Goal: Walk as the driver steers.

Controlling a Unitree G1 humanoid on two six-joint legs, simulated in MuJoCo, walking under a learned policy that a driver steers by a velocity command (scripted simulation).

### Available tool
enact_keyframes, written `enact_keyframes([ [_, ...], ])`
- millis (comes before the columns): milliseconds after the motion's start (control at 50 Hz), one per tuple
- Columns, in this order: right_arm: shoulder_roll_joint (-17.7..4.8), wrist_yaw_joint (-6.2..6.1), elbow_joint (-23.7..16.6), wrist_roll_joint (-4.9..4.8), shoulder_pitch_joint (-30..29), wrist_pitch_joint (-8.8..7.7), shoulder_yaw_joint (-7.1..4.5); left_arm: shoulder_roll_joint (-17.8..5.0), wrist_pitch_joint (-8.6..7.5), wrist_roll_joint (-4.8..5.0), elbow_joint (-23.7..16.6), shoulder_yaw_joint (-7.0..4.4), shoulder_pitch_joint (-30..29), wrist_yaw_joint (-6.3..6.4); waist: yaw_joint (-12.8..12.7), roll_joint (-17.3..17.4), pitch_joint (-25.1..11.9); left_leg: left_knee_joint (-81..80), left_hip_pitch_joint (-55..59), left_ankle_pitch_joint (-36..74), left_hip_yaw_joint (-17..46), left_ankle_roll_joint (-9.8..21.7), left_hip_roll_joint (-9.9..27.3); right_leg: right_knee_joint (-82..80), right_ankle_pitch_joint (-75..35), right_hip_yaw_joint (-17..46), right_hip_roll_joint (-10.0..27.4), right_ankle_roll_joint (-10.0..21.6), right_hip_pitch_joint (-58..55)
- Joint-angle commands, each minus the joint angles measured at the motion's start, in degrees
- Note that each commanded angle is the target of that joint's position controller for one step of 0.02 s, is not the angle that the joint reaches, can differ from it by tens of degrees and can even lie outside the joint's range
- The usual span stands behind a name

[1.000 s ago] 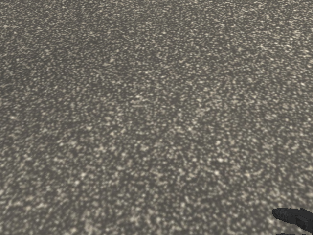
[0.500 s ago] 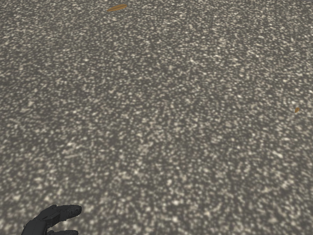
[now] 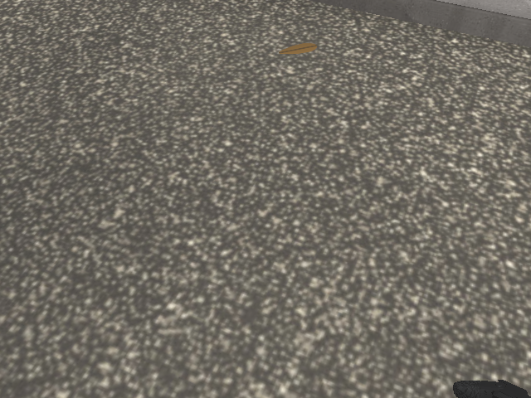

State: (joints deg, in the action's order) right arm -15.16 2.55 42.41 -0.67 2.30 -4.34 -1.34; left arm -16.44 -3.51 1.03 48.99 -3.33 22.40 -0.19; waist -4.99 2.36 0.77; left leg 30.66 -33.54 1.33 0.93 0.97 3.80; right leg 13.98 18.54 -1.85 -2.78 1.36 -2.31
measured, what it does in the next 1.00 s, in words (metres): walks ahead: left foot, then right foot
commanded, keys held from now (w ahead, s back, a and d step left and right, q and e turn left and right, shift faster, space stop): w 0.76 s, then w+q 0.24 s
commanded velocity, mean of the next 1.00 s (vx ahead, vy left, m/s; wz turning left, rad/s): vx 0.50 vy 0.00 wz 0.05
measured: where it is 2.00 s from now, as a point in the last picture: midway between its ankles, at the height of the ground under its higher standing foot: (255, 188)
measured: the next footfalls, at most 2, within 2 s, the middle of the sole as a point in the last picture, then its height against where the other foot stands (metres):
left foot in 0.06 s outside the picture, level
right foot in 0.58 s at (348, 392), level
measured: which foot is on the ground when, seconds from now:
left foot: up 0.00-0.04, down 0.06-0.58, up 0.60-1.00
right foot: down 0.00-0.08, up 0.10-0.56, down 0.58-1.00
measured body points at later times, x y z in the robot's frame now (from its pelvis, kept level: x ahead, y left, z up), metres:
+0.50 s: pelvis +0.28 +0.02 +0.00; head +0.30 +0.02 +0.45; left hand +0.49 +0.25 -0.09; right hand +0.28 -0.27 -0.13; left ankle +0.17 +0.13 -0.74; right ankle +0.46 -0.13 -0.70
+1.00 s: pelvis +0.55 -0.02 +0.01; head +0.58 -0.02 +0.46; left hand +0.56 +0.26 -0.12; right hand +0.74 -0.26 -0.10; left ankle +0.74 +0.14 -0.69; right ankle +0.46 -0.12 -0.74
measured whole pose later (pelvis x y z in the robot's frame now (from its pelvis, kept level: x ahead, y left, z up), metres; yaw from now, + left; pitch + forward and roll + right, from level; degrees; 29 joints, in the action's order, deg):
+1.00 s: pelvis +0.55 -0.02 +0.01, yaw +5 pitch +1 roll -2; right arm -15.5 1.6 46.4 -1.1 6.9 -3.0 -2.7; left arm -15.4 -5.0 -0.3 51.8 -3.0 18.0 0.0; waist -3.6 2.5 0.6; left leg 36.4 -38.1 5.1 1.7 1.0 5.2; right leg 9.8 14.5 -7.3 -3.3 2.4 -3.2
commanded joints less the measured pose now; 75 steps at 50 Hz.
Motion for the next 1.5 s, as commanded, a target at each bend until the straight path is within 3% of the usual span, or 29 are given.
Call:
enact_keyframes([
  [20,-7.0,0.35,-4.0,0.02,-0.8,-1.23,-2.06,-10.8,0.42,0.19,-1.7,-2.66,-0.5,0.66,4.1,-7.0,0.4,-2.4,4.6,-5.4,-1.6,2.5,-1.8,3.8,-34.3,7.5,17.1,7.8,-1.4],
  [40,-8.9,0.01,-1.9,0.20,6.1,-1.25,-3.19,-10.4,0.78,0.08,-1.7,-2.40,-1.2,0.79,7.8,-6.5,-4.0,-3.8,14.5,-4.9,-3.4,4.1,-3.7,12.0,-42.4,5.4,14.6,6.4,-0.1],
  [60,-12.2,-0.57,0.5,0.56,15.8,-1.16,-4.49,-8.2,0.82,-0.68,-2.5,-1.42,-1.0,1.00,11.5,-4.2,-11.7,-1.0,30.7,-2.1,0.9,6.8,0.8,25.4,-37.2,3.0,11.7,4.5,7.7],
  [80,-18.2,-0.97,1.4,1.34,22.0,-0.72,-5.96,-2.3,-0.28,-1.02,-4.0,0.52,5.5,0.54,10.3,8.6,-20.7,-2.7,54.2,-9.6,26.0,15.9,15.5,48.4,-13.9,0.0,2.8,-0.2,31.5],
  [100,-14.2,-0.82,2.0,0.24,23.6,-0.39,-4.92,-3.5,-1.59,-0.63,-3.1,0.45,4.4,0.24,11.6,12.3,-24.2,-11.4,57.5,-17.3,41.2,18.5,18.7,57.3,14.5,7.4,-0.3,-0.6,40.8],
  [120,-11.4,-0.95,1.6,-0.06,19.8,-0.35,-3.86,-8.4,-2.37,0.95,-4.4,-0.91,-0.6,-0.21,11.5,7.8,-15.1,-12.8,51.0,-21.8,34.2,15.5,16.9,61.2,12.4,8.8,3.3,0.2,46.4],
  [180,-6.7,-0.89,0.3,1.19,10.6,-0.60,-2.45,-7.2,-1.94,-0.11,-5.6,-1.18,-6.5,0.25,6.5,2.3,-2.7,-17.8,29.2,-11.4,17.9,12.0,10.5,52.2,0.1,6.1,10.1,0.3,41.3],
  [260,-8.0,-1.00,1.5,0.91,10.2,-1.69,-2.93,-4.1,-0.04,-0.70,-5.3,-0.67,-5.8,0.62,4.1,2.3,-1.1,-22.8,22.5,-2.5,10.6,13.4,9.0,45.6,-6.1,5.3,11.1,-1.8,38.3],
  [380,-10.1,-2.25,4.3,0.17,14.9,-1.01,-3.43,-2.0,-0.97,-0.68,-8.2,0.29,-17.7,-0.32,7.8,0.8,1.6,-24.0,24.5,-0.2,2.9,10.7,6.3,24.2,-23.6,3.0,9.1,-2.4,37.4],
  [480,-11.1,-2.56,7.2,-0.51,19.3,0.36,-3.88,-3.0,-1.60,-0.08,-10.8,0.33,-24.3,-1.80,9.5,1.0,3.4,-20.7,33.2,-0.1,4.1,10.0,10.2,16.6,-21.0,3.3,7.6,-0.6,38.5],
  [540,-12.1,-2.96,7.7,-0.68,18.1,1.25,-4.35,-5.1,-1.93,-0.25,-10.2,-0.44,-20.7,-2.24,6.3,2.3,1.0,-14.5,36.9,11.3,4.1,8.3,11.2,14.4,-14.8,1.7,5.6,1.8,32.0],
  [580,-9.8,-3.21,7.1,-0.09,17.4,1.72,-3.35,-9.8,-1.91,-0.73,-5.6,-2.86,-5.1,-1.49,-0.9,0.2,-9.6,5.0,30.1,18.5,-0.3,5.2,5.8,14.4,-16.2,1.6,5.6,5.3,8.4],
  [600,-4.5,-2.94,5.2,0.91,22.5,0.91,-1.54,-15.8,-1.63,-1.75,-4.6,-4.21,2.3,-1.01,-0.6,-10.9,-19.1,27.1,9.9,-1.6,-3.4,1.5,-1.2,14.9,-13.5,23.1,20.1,12.9,-14.4],
  [620,-3.0,-2.56,6.1,0.54,24.3,-0.42,-0.88,-14.3,-1.35,-0.83,-3.7,-3.75,4.2,-1.34,-0.5,-18.5,-23.5,38.3,-3.2,-35.2,2.7,0.3,-7.4,5.7,-3.2,42.7,25.5,17.7,-21.2],
  [640,-8.9,-2.07,5.2,-1.05,18.8,-1.32,-2.42,-10.0,-1.39,-0.28,-4.1,-2.42,1.3,-1.28,-1.3,-12.9,-15.8,43.1,-9.6,-33.7,5.6,1.1,-3.5,3.8,3.3,38.0,23.5,14.9,-16.0],
  [700,-8.7,-2.36,3.9,-0.45,12.3,-1.38,-2.98,-5.5,-1.51,-1.33,-5.7,-0.93,-9.0,-1.29,3.2,-6.9,-2.6,35.6,-6.0,-19.7,2.9,1.3,3.4,-1.4,-7.8,20.8,17.3,11.2,5.4],
  [780,-5.4,-2.65,4.4,-0.05,13.7,0.72,-2.61,-6.1,-2.65,-1.35,-4.3,-1.18,-9.8,-1.15,6.1,-7.0,-1.2,29.7,-2.7,-13.3,2.5,-0.8,4.8,-6.3,-17.1,12.6,15.6,12.2,11.9],
  [920,-3.5,-1.45,1.2,-0.42,2.5,0.45,-1.96,-7.9,-2.63,-1.54,-0.9,-1.56,-6.1,0.34,2.0,-5.2,2.4,8.9,-3.2,5.8,1.1,-0.7,2.1,-9.1,-20.6,0.0,14.1,8.9,9.1],
  [1020,-3.4,0.22,-2.6,-0.50,-3.3,0.43,-1.71,-8.5,-0.97,-0.76,1.7,-1.99,-3.1,0.70,0.4,-4.4,4.3,2.8,-7.1,1.3,-0.3,1.6,0.8,-5.2,-26.7,-3.1,17.9,7.7,-2.7],
  [1080,-5.4,1.13,-3.7,-0.29,-0.7,0.60,-2.71,-10.5,0.46,-0.44,1.2,-2.67,-4.9,1.50,3.2,-6.7,1.1,2.9,-0.9,-7.9,-4.9,4.3,-3.0,4.5,-50.7,-5.5,18.6,5.7,-6.5],
  [1120,-9.8,0.65,-0.7,-0.42,13.3,0.92,-5.44,-10.7,1.56,-0.54,0.4,-2.61,-6.2,2.34,10.8,-6.1,-6.9,-0.1,18.5,-7.5,-6.5,7.6,-7.4,24.1,-59.5,-8.4,15.6,3.0,-1.3],
  [1140,-15.1,-0.52,0.8,-0.44,22.4,1.44,-7.24,-8.8,1.10,-1.68,-1.2,-1.67,-5.1,2.59,13.7,1.5,-13.4,-0.5,36.9,-6.2,8.1,11.6,1.5,42.5,-41.0,-8.9,12.7,0.7,13.4],
  [1160,-18.2,-0.51,0.5,-1.08,21.2,1.14,-7.44,-0.6,-0.87,-2.83,-3.0,0.97,0.7,1.07,7.2,13.6,-18.7,-6.9,55.4,-17.4,39.8,22.2,14.0,60.3,12.5,-2.2,-0.3,-2.4,38.9],
  [1180,-13.0,-0.60,-0.3,-0.82,22.6,0.86,-6.00,-6.0,-3.22,-0.71,-3.2,-0.07,-5.5,0.02,11.5,6.9,-20.6,-12.3,57.0,-21.6,43.7,21.0,14.5,64.9,14.1,7.8,1.5,-1.0,45.3],
  [1200,-11.0,-0.80,-0.4,-0.33,20.3,0.51,-5.46,-8.0,-4.58,1.12,-5.2,-0.63,-10.7,-0.51,11.8,4.4,-12.9,-13.3,51.1,-17.4,35.5,18.6,12.8,63.5,8.8,7.5,4.1,0.2,48.7],
  [1240,-8.9,-0.97,-2.2,0.01,13.4,0.30,-4.81,-7.6,-5.19,-0.67,-5.4,-0.90,-12.9,0.15,7.6,-2.7,-5.2,-14.9,35.2,-5.5,25.0,16.4,8.8,54.3,1.8,6.8,7.9,0.0,43.6],
  [1320,-8.7,-1.98,-3.7,0.14,11.3,0.23,-4.60,-5.8,-2.67,-1.91,-6.0,-1.14,-11.3,0.47,3.9,-0.3,-2.6,-18.6,23.0,3.9,18.0,16.7,5.5,44.4,-2.4,5.7,8.9,-3.5,37.2],
  [1420,-10.7,-3.43,-2.8,-0.43,15.2,0.95,-5.30,-3.0,-2.68,-1.76,-9.4,-0.09,-21.7,0.17,7.6,1.3,-0.4,-17.9,17.7,-0.3,12.4,12.2,0.4,22.7,-21.6,4.3,5.0,-5.5,32.6],
  [1500,-10.2,-3.59,-1.4,-0.91,18.8,1.58,-5.33,-4.6,-3.28,-0.69,-11.6,-0.48,-26.1,-0.59,9.2,2.4,-0.4,-14.5,21.5,-5.8,17.3,10.7,2.2,15.4,-23.8,5.9,3.2,-4.6,30.0],
])
Keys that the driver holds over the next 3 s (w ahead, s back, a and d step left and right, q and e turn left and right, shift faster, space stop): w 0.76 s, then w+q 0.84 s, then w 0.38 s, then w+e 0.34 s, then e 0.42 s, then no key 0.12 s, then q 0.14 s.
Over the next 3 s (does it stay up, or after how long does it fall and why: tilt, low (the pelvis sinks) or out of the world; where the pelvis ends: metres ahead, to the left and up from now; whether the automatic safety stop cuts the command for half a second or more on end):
stays up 1.44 0.32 -0.01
